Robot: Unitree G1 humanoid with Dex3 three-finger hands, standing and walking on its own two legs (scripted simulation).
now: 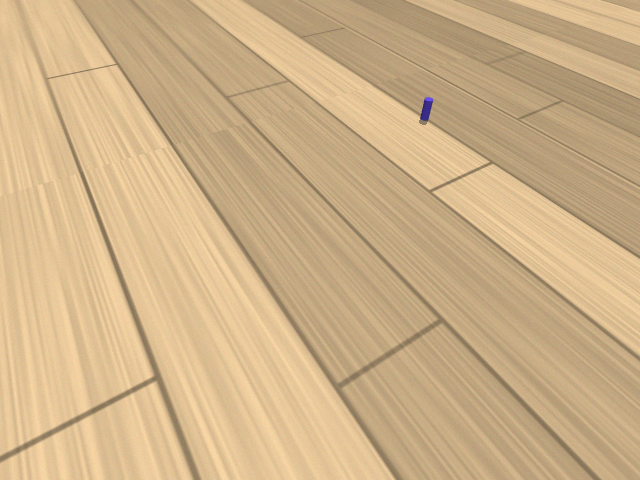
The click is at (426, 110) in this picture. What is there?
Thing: slim round
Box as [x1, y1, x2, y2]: [420, 97, 432, 120]
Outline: 432,98 426,97 424,100 420,117 423,120 426,120 428,118
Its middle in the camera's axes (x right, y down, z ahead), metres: +0.65 -0.82 +2.38
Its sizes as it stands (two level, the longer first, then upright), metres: 0.051 0.051 0.128
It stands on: the floor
